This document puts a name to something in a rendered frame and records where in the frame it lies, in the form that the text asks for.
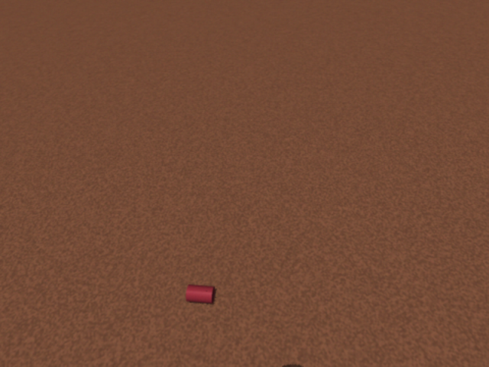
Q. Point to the can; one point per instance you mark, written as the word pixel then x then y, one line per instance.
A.
pixel 200 293

